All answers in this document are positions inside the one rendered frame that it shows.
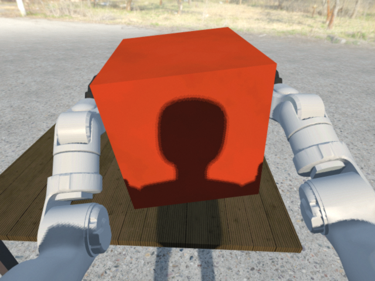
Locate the robot right upper arm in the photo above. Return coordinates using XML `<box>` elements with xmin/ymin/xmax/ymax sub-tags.
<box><xmin>299</xmin><ymin>172</ymin><xmax>375</xmax><ymax>281</ymax></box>

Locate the carton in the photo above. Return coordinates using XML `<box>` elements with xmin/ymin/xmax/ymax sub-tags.
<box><xmin>90</xmin><ymin>27</ymin><xmax>277</xmax><ymax>209</ymax></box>

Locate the left robot hand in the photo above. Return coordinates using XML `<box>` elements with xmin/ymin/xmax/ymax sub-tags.
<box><xmin>85</xmin><ymin>75</ymin><xmax>97</xmax><ymax>98</ymax></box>

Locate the left robot forearm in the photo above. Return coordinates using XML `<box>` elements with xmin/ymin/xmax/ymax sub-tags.
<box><xmin>37</xmin><ymin>98</ymin><xmax>105</xmax><ymax>251</ymax></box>

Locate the right robot forearm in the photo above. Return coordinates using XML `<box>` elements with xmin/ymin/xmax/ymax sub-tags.
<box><xmin>270</xmin><ymin>83</ymin><xmax>375</xmax><ymax>198</ymax></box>

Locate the table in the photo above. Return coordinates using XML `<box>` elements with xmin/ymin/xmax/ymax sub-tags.
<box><xmin>0</xmin><ymin>124</ymin><xmax>303</xmax><ymax>276</ymax></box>

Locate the right robot hand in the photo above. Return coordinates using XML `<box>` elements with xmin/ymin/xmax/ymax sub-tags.
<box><xmin>274</xmin><ymin>70</ymin><xmax>282</xmax><ymax>84</ymax></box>

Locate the robot left upper arm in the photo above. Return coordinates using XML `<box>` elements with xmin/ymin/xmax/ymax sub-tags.
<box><xmin>0</xmin><ymin>203</ymin><xmax>111</xmax><ymax>281</ymax></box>

